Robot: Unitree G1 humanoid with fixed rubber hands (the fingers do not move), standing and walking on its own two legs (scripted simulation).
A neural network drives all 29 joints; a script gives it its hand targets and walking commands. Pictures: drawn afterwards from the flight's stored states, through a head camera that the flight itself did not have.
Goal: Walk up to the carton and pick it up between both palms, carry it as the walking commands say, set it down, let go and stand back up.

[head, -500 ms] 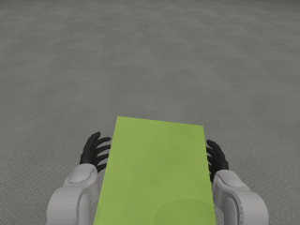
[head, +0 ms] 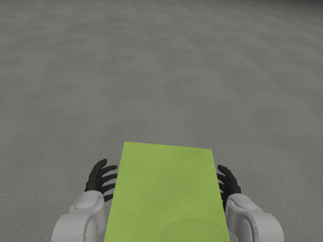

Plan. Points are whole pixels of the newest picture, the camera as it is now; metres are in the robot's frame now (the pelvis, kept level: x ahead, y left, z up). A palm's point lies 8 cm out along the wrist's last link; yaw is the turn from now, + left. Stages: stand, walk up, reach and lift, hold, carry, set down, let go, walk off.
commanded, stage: carry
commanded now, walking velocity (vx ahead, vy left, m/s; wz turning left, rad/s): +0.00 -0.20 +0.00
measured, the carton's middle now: (160, 218) +0.21 +0.01 +0.01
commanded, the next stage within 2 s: none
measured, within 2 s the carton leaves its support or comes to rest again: neither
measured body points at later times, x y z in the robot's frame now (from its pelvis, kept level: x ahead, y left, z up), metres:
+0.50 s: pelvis -0.05 -0.18 -0.01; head -0.03 -0.19 +0.44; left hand +0.22 -0.04 +0.09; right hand +0.20 -0.33 +0.08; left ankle -0.06 -0.07 -0.69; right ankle +0.00 -0.24 -0.74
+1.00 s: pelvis -0.07 -0.33 -0.01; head -0.08 -0.34 +0.44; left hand +0.18 -0.20 +0.08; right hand +0.17 -0.48 +0.07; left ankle -0.09 -0.13 -0.73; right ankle -0.05 -0.46 -0.74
